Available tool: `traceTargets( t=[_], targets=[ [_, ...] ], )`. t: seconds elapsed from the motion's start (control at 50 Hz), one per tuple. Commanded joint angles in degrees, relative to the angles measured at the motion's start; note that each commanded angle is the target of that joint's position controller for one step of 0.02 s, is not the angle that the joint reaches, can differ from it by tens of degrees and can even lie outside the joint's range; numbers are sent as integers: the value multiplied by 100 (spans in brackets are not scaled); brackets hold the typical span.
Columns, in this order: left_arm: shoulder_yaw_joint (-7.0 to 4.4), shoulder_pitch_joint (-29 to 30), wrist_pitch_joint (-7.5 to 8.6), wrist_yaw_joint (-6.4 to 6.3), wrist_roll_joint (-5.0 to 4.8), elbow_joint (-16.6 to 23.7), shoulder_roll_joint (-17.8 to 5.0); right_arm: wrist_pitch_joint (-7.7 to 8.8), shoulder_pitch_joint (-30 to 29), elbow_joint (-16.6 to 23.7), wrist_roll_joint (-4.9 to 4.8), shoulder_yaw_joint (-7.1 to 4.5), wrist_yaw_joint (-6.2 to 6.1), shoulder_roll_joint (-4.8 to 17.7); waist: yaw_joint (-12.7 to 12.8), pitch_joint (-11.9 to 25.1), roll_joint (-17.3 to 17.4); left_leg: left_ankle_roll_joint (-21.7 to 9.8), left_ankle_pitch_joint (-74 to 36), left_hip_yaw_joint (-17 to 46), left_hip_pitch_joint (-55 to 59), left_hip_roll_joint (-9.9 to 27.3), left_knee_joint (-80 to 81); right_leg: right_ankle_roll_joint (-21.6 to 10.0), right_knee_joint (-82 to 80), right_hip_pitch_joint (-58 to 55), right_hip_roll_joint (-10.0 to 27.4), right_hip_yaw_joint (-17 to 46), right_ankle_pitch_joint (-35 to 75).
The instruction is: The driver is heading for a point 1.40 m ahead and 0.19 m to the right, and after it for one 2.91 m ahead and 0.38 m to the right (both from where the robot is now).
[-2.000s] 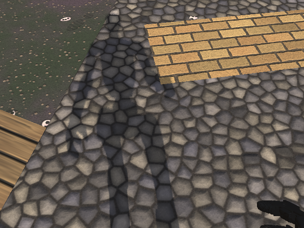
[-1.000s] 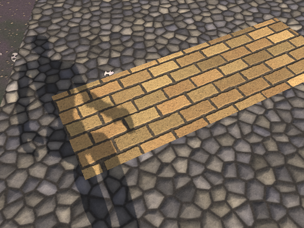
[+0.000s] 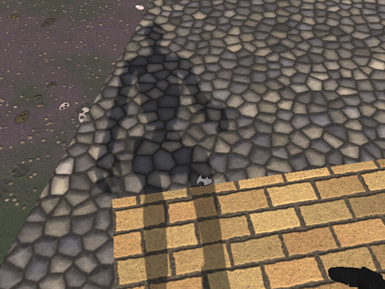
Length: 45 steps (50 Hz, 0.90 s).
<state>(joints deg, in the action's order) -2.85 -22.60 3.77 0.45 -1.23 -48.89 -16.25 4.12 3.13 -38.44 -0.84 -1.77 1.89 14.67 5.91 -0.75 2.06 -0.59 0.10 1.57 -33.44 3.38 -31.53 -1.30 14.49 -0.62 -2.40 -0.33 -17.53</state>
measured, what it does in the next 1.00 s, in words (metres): walks ahead, turning right: left foot, then right foot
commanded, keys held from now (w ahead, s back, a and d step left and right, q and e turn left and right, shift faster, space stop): w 0.24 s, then w+e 0.52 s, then w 0.24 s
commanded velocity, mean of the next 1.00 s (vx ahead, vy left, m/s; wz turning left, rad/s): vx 0.50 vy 0.00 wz -0.26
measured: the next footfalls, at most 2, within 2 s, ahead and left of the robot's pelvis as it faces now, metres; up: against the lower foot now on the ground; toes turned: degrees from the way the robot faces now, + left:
left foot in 0.06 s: +0.21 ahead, +0.13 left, +0.00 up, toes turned +1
right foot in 0.62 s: +0.49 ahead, -0.13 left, +0.00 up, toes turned -12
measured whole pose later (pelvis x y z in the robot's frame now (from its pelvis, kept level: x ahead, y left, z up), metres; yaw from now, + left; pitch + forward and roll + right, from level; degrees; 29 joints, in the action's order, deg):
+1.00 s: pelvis +0.54 -0.06 +0.01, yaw -18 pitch +2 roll -1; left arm -3.1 -18.6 3.4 0.0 -0.8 -43.6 -15.6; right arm 5.3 5.0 -42.3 0.0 -2.3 0.9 16.1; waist 3.8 -1.2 2.4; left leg 2.4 -4.9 3.5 -36.5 4.8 -34.1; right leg -4.6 17.4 4.4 -6.1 5.4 -14.4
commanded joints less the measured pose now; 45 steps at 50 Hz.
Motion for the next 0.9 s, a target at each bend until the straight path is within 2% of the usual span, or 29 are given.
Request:
traceTargets(
  t=[0.02, 0.04, 0.06, 0.08, 0.1, 0.12, 0.14, 0.16, 0.18, 0.2, 0.26, 0.32, 0.4, 0.46, 0.52, 0.56, 0.58, 0.6, 0.62, 0.64, 0.66, 0.68, 0.7, 0.72, 0.74, 0.76, 0.78, 0.82, 0.9],
  targets=[
    [-270, 23, -32, -63, -20, 169, -1081, 136, -262, 477, -2, -185, 48, 592, -345, -108, -713, -226, 367, -122, 398, -143, 279, -790, 129, -49, 1657, 809, 2817],
    [-270, 137, -59, -79, -28, 177, -1100, 140, 217, 342, 26, -263, 30, 719, -648, 169, -692, -351, 365, -280, 1127, -298, 461, -679, 686, -2, 1503, 632, 3657],
    [-212, 137, -70, -91, 8, 199, -957, 132, 1051, 96, 53, -398, -20, 988, -1013, 740, -563, -537, 246, -252, 2390, -252, 434, -517, 1696, 372, 1211, 394, 3925],
    [-69, 113, -52, -108, 179, 366, -623, 102, 2111, -71, 113, -512, -86, 1432, -1361, 1654, 207, -935, 2, 1065, 4102, 904, 249, -287, 3561, 1534, 821, 102, 2231],
    [84, -610, 66, -64, 105, 405, -80, 73, 2222, -178, 103, -553, -42, 1712, -953, 2201, 1712, -1775, 1361, 3634, 5580, 1895, 969, -3, 5235, 3632, -105, 243, -1433],
    [-48, -223, 156, -23, -2, 338, -704, 61, 2152, -130, 22, -416, -35, 1160, -1182, 1819, 989, -1603, 2243, 3783, 5315, 1754, 1327, -43, 5806, 4291, 217, 770, -1549],
    [-115, 325, 213, 9, -91, 505, -908, 65, 1778, -100, 14, -346, -49, 992, -1136, 1042, 654, -1399, 2089, 2989, 4599, 1576, 1445, -98, 5803, 4559, 471, 634, -1000],
    [-102, 600, 227, -11, -52, 547, -830, 64, 1421, -61, 58, -313, -45, 926, -971, 642, 200, -1311, 1488, 2429, 3848, 1352, 1575, -70, 5570, 4370, 715, 484, -492],
    [-121, 716, 209, -23, 38, 565, -781, 71, 1178, -50, 102, -278, -25, 792, -823, 353, 112, -1294, 930, 2029, 3269, 1161, 1744, -22, 5268, 4183, 859, 453, -184],
    [-126, 593, 163, -17, 54, 540, -703, 96, 1054, -50, 150, -249, -22, 709, -640, 325, 263, -1280, 564, 1764, 2894, 1041, 1895, 14, 5118, 3846, 981, 492, 27],
    [-88, 509, 5, -40, 57, 482, -455, 193, 1036, -190, 98, -278, -30, 749, -473, 220, 271, -1375, 21, 1151, 2457, 948, 2254, 165, 4699, 3681, 1043, 425, 351],
    [-67, 998, -42, -33, 56, 601, -380, 209, 1209, -384, 141, -324, -105, 874, -603, 0, 111, -1291, -213, 597, 2518, 929, 2448, 249, 3935, 4046, 1066, 497, 1231],
    [-29, 1605, 3, 61, 19, 758, -280, 195, 1361, -567, 135, -334, -162, 977, -849, -163, 81, -1028, -309, -140, 2650, 809, 2546, 162, 2751, 3840, 849, 375, 2295],
    [2, 2084, 13, 143, 7, 982, -230, 137, 1618, -769, 94, -354, -188, 1037, -1045, -322, 21, -963, -347, -382, 3149, 983, 2486, 62, 2253, 3957, 764, 265, 2384],
    [-2, 2365, 6, 252, 8, 1209, -250, 19, 1721, -910, 46, -383, -213, 1079, -1077, -399, 36, -851, -857, -531, 3824, 1189, 2150, -108, 1982, 4163, 679, 117, 1811],
    [-54, 2262, 1, 316, 23, 1304, -354, -72, 1599, -899, 20, -420, -263, 1196, -914, -246, 172, -712, -2311, -709, 4069, 1226, 1595, -285, 1916, 3819, 463, -178, 1205],
    [-119, 1998, -14, 325, 37, 1290, -468, -119, 1537, -870, 13, -447, -303, 1286, -746, -1, 297, -630, -3379, -816, 4109, 1200, 1091, -393, 1954, 3348, 256, -383, 912],
    [-242, 1346, -28, 316, 35, 1154, -654, -181, 1452, -837, 15, -453, -348, 1320, -368, 384, 298, -502, -4089, -993, 3961, 1078, 181, -540, 1802, 2468, 14, -536, 919],
    [-432, 411, -46, 245, 17, 924, -1002, -197, 1454, -770, 32, -413, -399, 1247, 68, 887, 98, -293, -3665, -1126, 3181, 841, -1113, -779, 1580, 965, -28, -269, 1219],
    [-624, -276, -86, 134, 32, 849, -1704, -80, 1845, -508, 188, -230, -363, 761, 41, 1637, -1062, 58, -870, -1177, 901, 206, -3320, -1620, 1590, -1357, 1401, 2124, 1189],
    [-549, -204, -51, 143, -39, 934, -1619, 147, 1856, -431, 209, -94, -257, 485, -134, 2320, -1494, 213, 3271, -105, -647, -763, -4625, -2376, 555, -2377, 2250, 4774, 526],
    [-425, -161, -33, 135, 13, 942, -1198, 323, 1287, -326, -22, -220, -149, 949, 114, 1897, -1033, 67, 3015, 507, -1259, -345, -4857, -2034, 378, -2147, 2056, 4167, 248],
    [-372, 108, -15, 113, 33, 968, -992, 414, 916, -195, -119, -204, -120, 965, 25, 1203, -728, -42, 2526, 392, -1349, -99, -4534, -1794, 342, -1365, 1820, 3339, 485],
    [-328, 479, -16, 106, 36, 1036, -872, 436, 815, -196, -18, -209, -152, 915, -233, 710, -278, -33, 2169, 338, -1094, 117, -3956, -1622, 249, -452, 1582, 2757, 990],
    [-268, 773, -16, 91, 72, 1130, -697, 390, 817, -222, 97, -268, -189, 984, -436, 463, -288, 20, 1948, 320, -690, 267, -3517, -1531, 110, 222, 1394, 2362, 1506],
    [-250, 923, -24, 75, 118, 1217, -661, 316, 904, -213, 135, -284, -186, 954, -600, 376, -432, 84, 1823, 328, -365, 303, -3344, -1542, -32, 673, 1277, 2243, 1759],
    [-251, 991, -13, 58, 118, 1240, -653, 247, 1049, -244, 149, -277, -184, 870, -689, 375, -474, 173, 1739, 269, -217, 323, -3159, -1579, -130, 911, 1241, 2082, 2014],
    [-265, 915, 28, 8, 105, 1183, -735, 146, 1043, -250, 162, -243, -199, 717, -718, 295, -505, 346, 1342, 127, -142, 314, -2680, -1582, -262, 1277, 1144, 1640, 2482],
    [-271, 586, 30, -73, 68, 971, -813, 155, 234, -73, 147, -145, -171, 491, -384, 95, -575, 411, -271, 16, 109, 166, -972, -1215, -308, 1468, 811, 1028, 2256]
  ],
)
